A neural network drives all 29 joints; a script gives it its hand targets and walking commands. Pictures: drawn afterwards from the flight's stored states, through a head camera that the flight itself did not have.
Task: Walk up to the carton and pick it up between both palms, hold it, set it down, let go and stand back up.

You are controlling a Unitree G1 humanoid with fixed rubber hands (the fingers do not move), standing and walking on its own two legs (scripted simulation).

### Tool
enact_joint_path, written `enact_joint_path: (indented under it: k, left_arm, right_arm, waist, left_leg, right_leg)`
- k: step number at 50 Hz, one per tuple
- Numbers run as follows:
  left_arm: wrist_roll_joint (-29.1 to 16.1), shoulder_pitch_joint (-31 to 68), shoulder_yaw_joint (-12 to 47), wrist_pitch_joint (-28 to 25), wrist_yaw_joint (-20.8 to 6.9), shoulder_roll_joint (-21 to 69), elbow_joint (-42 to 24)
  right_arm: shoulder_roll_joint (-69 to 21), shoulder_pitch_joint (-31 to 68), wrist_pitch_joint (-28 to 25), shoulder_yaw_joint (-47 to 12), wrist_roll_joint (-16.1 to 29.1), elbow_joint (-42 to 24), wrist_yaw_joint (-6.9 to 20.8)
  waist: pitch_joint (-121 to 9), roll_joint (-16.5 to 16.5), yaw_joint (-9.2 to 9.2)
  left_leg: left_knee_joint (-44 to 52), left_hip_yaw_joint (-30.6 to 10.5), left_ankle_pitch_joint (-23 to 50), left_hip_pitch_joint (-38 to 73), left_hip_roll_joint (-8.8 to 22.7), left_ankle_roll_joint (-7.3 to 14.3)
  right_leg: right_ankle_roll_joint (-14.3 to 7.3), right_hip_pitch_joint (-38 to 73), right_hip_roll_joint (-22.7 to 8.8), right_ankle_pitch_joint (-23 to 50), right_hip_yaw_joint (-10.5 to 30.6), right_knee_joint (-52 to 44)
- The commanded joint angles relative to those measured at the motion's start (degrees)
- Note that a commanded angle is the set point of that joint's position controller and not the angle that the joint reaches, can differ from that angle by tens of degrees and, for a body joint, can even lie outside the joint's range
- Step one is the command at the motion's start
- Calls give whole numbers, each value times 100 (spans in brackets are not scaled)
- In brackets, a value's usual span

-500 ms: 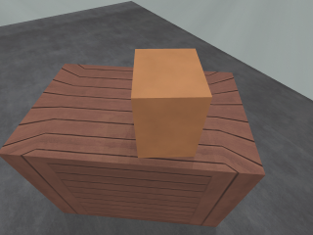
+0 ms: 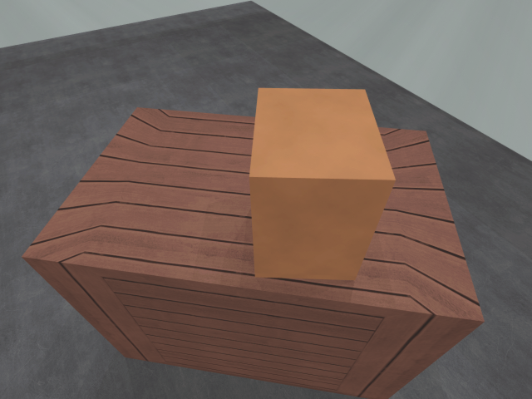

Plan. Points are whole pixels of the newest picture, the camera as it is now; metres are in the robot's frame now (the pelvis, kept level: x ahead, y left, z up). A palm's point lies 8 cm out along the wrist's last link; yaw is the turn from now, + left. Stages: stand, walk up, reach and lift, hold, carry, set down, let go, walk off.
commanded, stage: walk up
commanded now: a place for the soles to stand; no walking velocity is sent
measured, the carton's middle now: (308, 186) +0.49 -0.05 +0.03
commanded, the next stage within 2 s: reach and lift in 1.78 s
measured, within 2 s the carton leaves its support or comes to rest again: neither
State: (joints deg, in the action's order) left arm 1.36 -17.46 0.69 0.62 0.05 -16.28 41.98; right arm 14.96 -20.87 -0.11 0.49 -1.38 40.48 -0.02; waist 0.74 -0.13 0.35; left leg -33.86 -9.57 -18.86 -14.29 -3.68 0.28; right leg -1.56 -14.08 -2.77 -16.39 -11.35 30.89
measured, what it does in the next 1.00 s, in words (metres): stands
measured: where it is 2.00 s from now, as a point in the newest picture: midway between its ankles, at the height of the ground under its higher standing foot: outside the picture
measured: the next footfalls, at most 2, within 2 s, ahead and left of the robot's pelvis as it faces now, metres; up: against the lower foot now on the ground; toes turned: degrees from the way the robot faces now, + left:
none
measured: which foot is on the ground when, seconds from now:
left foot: down 0.00-1.00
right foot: down 0.00-1.00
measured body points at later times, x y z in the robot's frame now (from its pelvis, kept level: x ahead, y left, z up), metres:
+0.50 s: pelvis +0.02 +0.02 +0.00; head +0.03 +0.02 +0.45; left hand +0.10 +0.29 -0.12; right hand +0.11 -0.24 -0.12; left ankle -0.01 +0.12 -0.73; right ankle +0.00 -0.11 -0.73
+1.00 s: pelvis +0.00 +0.00 +0.00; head +0.01 +0.00 +0.45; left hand +0.03 +0.27 -0.13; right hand +0.06 -0.26 -0.13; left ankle -0.01 +0.12 -0.73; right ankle +0.00 -0.11 -0.73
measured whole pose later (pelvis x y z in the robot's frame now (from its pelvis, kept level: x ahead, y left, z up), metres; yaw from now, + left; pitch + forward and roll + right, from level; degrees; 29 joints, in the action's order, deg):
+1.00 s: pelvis +0.00 +0.00 +0.00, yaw +4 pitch -1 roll -1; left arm 1.5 -21.3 0.7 1.0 0.6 -16.6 42.5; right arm 15.3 -23.3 1.0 0.1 -1.7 41.8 -0.1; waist 2.1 -0.6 0.4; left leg -34.9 -11.3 -18.8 -14.4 -4.6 0.1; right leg -1.3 -12.9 -3.4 -18.3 -11.5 32.6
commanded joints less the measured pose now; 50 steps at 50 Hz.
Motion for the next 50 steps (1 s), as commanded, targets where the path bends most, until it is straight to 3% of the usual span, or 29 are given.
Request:
enact_joint_path:
  k: [1,3,5,6,7,8,9,12,16,17,18,21,22,24,25,28,30,33,35,38,39,40,42,43,44,46,47,49,50]
  left_arm:
    - [-13,18,-338,-66,62,-1041,-412]
    - [-25,139,-297,-86,16,-732,-450]
    - [-54,-37,-282,-65,26,-724,-509]
    - [8,-146,-265,-75,46,-648,-503]
    - [14,-38,-268,-89,52,-686,-519]
    - [1,53,-227,-108,29,-674,-538]
    - [-1,-167,-254,-110,50,-674,-500]
    - [-48,-236,-320,-68,76,-776,-580]
    - [-4,-197,-315,-39,89,-844,-454]
    - [-21,-138,-291,-35,102,-844,-534]
    - [33,-75,-310,-26,99,-749,-519]
    - [23,-46,-298,-19,97,-836,-535]
    - [-30,-38,-252,-26,117,-732,-584]
    - [-58,52,-297,-34,96,-771,-569]
    - [-48,-31,-258,-41,82,-799,-556]
    - [-18,-283,-267,-40,85,-763,-358]
    - [-59,-78,-317,-77,98,-970,-444]
    - [-17,-402,-364,-68,113,-1042,-333]
    - [5,40,-309,-63,67,-914,-439]
    - [17,-92,-287,5,42,-866,-477]
    - [22,-136,-304,24,47,-896,-520]
    - [-15,-182,-282,7,40,-757,-511]
    - [-8,-294,-269,-50,39,-707,-544]
    - [6,-344,-279,-80,37,-819,-463]
    - [-52,-433,-269,-108,61,-807,-489]
    - [-3,-477,-385,-142,121,-1171,-392]
    - [10,-523,-329,-132,134,-1019,-351]
    - [31,-388,-347,-73,116,-1090,-381]
    - [0,-464,-312,-59,120,-1064,-335]
  right_arm:
    - [546,-471,-142,255,6,-273,8]
    - [768,-391,-185,298,0,-320,5]
    - [951,-266,-216,302,61,-325,-106]
    - [860,-284,-207,302,66,-268,-118]
    - [862,-265,-215,251,99,-375,-143]
    - [898,-403,-178,255,108,-330,-158]
    - [926,-402,-169,248,94,-325,-154]
    - [802,-360,-127,241,56,-360,-156]
    - [722,-376,-65,217,92,-377,-178]
    - [850,-419,-52,231,94,-404,-190]
    - [736,-304,-55,227,53,-374,-180]
    - [772,-272,-54,226,96,-508,-131]
    - [779,-255,-42,208,107,-482,-153]
    - [962,-330,-42,280,41,-393,-175]
    - [934,-217,-37,255,72,-407,-160]
    - [829,24,-60,218,21,-568,-126]
    - [854,-238,-28,205,71,-460,-117]
    - [686,-75,-41,190,19,-460,-96]
    - [746,-320,-97,195,22,-430,-47]
    - [879,-130,-88,267,45,-489,-56]
    - [946,-192,-56,267,77,-459,-88]
    - [988,-142,-42,249,55,-445,-85]
    - [937,-187,-28,246,34,-416,-70]
    - [821,-279,-28,210,57,-421,-94]
    - [805,-212,-47,187,20,-353,-81]
    - [626,-280,-31,179,59,-432,-73]
    - [586,-203,-53,149,-10,-408,-56]
    - [666,-421,-37,193,-83,-337,-36]
    - [682,-318,-64,214,-67,-425,-14]
  waist:
    - [321,378,-72]
    - [87,-147,-62]
    - [72,-455,52]
    - [-135,-255,114]
    - [-167,-653,24]
    - [-312,-259,40]
    - [-394,-532,36]
    - [-392,-102,124]
    - [-360,-416,7]
    - [-267,-391,35]
    - [-294,72,19]
    - [-203,-188,-83]
    - [-256,-583,-45]
    - [-49,-268,-102]
    - [-40,-169,-46]
    - [190,-257,61]
    - [188,217,-23]
    - [107,90,62]
    - [-72,358,-120]
    - [317,-569,20]
    - [457,-568,-9]
    - [561,-188,68]
    - [219,-464,85]
    - [283,-391,-10]
    - [197,-325,114]
    - [107,175,4]
    - [232,555,63]
    - [322,711,27]
    - [403,475,20]
  left_leg:
    - [335,-98,703,-433,222,189]
    - [589,-810,1519,-609,525,405]
    - [822,-1356,2210,-665,768,547]
    - [764,-1406,2458,-502,783,595]
    - [723,-1414,2819,-352,764,513]
    - [640,-1232,3090,-129,640,382]
    - [529,-1157,2868,-90,667,504]
    - [456,-1017,2651,-347,517,460]
    - [213,-863,3189,-261,467,206]
    - [235,-911,3044,-367,436,304]
    - [246,-990,2769,-275,521,315]
    - [444,-1177,2463,-302,618,383]
    - [579,-1057,2248,-170,548,424]
    - [602,-1404,2575,-188,632,407]
    - [562,-1217,2571,-259,557,409]
    - [413,-781,1888,-543,451,289]
    - [302,-584,1489,-842,252,146]
    - [82,-359,1258,-652,244,55]
    - [242,-446,1423,-340,300,83]
    - [817,-1136,824,-723,489,381]
    - [987,-1545,640,-932,598,539]
    - [1145,-1695,585,-1112,683,564]
    - [899,-1286,291,-1069,437,424]
    - [793,-1114,465,-1081,369,354]
    - [584,-886,649,-1055,287,315]
    - [39,-241,308,-961,-10,82]
    - [-33,-138,200,-904,75,51]
    - [9,-19,105,-701,91,43]
    - [112,-43,238,-436,78,112]
  right_leg:
    - [-459,281,-1072,-618,1084,-1108]
    - [-171,701,-429,370,575,-245]
    - [-29,726,-274,575,620,74]
    - [-17,994,-234,728,663,6]
    - [-70,765,-269,858,768,-20]
    - [-78,733,-266,886,636,24]
    - [-90,863,-326,1008,636,81]
    - [-139,1186,-352,1282,588,4]
    - [-188,1100,-483,1672,716,4]
    - [-223,1003,-489,1607,589,152]
    - [-194,990,-434,1499,710,124]
    - [-95,769,-366,952,653,129]
    - [-87,563,-376,512,646,115]
    - [23,579,-240,771,799,89]
    - [33,655,-237,784,700,33]
    - [-148,819,-501,875,760,-204]
    - [-296,966,-778,860,1023,-388]
    - [-562,938,-1125,638,1191,-559]
    - [-481,676,-947,732,982,-419]
    - [-186,504,-416,-152,644,-52]
    - [-76,498,-266,-277,712,137]
    - [-8,554,-129,-426,685,65]
    - [-48,869,-209,-372,864,-273]
    - [-138,876,-380,-204,903,-308]
    - [-186,1012,-543,55,1006,-430]
    - [-535,920,-1281,-318,1588,-991]
    - [-646,714,-1338,-361,1548,-1184]
    - [-723,476,-1494,-573,1478,-1208]
    - [-654,198,-1314,-194,1365,-1097]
